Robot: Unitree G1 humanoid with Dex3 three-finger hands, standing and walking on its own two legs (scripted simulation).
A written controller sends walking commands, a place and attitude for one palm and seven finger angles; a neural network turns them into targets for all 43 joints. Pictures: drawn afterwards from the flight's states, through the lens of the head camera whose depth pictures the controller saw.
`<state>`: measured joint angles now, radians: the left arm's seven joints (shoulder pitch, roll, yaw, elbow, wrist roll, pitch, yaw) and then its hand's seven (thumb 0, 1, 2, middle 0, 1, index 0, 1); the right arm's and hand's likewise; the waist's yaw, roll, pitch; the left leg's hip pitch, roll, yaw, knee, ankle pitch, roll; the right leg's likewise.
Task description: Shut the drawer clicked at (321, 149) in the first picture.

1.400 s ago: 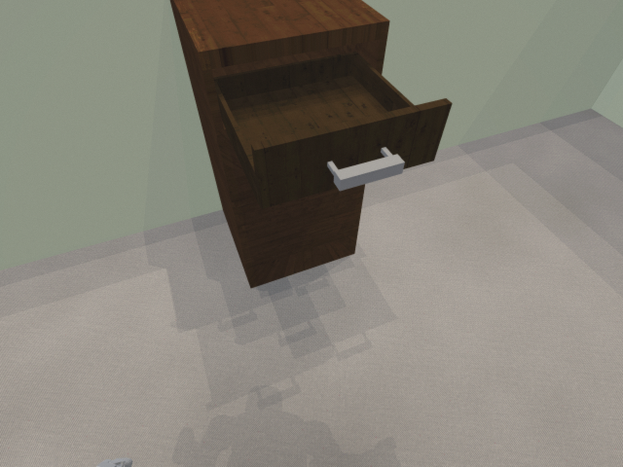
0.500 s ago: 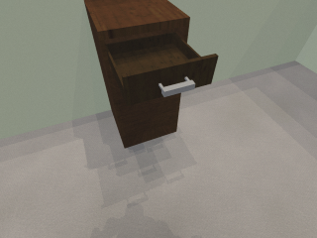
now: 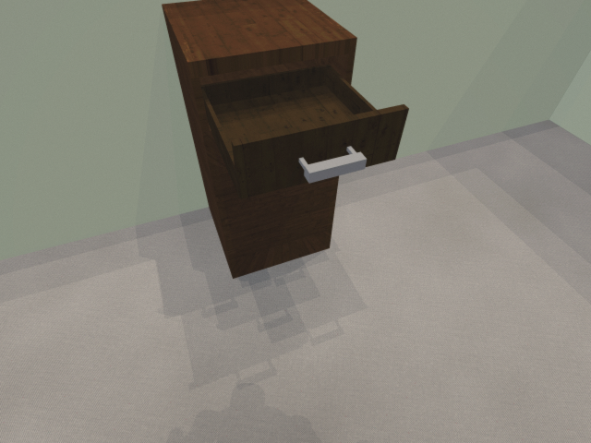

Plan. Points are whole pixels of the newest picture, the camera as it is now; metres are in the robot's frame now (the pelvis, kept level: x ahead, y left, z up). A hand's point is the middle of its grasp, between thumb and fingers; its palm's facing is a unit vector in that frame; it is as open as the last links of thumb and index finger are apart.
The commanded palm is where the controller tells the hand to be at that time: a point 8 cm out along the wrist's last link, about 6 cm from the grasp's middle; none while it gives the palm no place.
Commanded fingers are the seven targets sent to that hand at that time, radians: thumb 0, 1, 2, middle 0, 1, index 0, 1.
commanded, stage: look at it before walking up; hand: left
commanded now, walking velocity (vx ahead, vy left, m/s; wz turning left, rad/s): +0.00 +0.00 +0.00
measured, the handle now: (331, 161) +0.66 -0.04 +0.00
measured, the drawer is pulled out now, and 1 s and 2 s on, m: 0.30 0.30 0.30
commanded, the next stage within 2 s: walk to a spot facing it in 0.04 s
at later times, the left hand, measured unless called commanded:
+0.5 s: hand out of the picture +0.05 +0.20 -0.18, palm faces -0.11 -0.96 -0.26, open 7.4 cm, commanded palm none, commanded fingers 0.00 0.90 0.90 -0.20 -0.30 -0.20 -0.30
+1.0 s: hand out of the picture +0.06 +0.14 -0.16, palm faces -0.29 -0.92 -0.27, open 7.4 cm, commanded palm none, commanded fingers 0.00 0.90 0.90 -0.20 -0.30 -0.20 -0.30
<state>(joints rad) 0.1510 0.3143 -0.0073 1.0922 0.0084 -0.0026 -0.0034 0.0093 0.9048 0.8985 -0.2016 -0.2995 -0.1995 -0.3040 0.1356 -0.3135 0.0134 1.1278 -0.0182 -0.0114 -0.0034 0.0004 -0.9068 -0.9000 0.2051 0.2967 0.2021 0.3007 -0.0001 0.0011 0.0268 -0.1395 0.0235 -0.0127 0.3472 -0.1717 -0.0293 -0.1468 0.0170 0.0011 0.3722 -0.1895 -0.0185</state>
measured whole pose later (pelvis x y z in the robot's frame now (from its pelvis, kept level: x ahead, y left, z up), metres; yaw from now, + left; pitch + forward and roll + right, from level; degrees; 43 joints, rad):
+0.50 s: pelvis -0.02 -0.01 -0.02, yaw -9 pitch -2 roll +3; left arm 0.23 0.24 0.03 0.99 0.01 0.07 -0.02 0.01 0.91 0.90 -0.20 -0.30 -0.20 -0.30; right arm 0.17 -0.21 -0.03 1.01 -0.02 0.02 -0.02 0.00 -0.91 -0.90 0.21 0.30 0.20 0.30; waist 0.03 -0.03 0.08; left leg -0.22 0.06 0.13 0.54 -0.27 -0.03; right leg -0.35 0.02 0.06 0.73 -0.36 0.00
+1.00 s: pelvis -0.04 -0.03 +0.00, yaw -24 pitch +1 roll +2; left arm 0.29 0.18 0.06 0.92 0.01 0.03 0.00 0.01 0.90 0.90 -0.20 -0.30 -0.20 -0.30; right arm 0.10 -0.26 -0.07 0.93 -0.02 0.06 -0.03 0.00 -0.91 -0.90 0.20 0.30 0.20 0.30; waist 0.05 0.02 0.05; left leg -0.44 0.03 -0.07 1.02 -0.33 -0.07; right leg -0.28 0.14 0.15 0.40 -0.12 -0.10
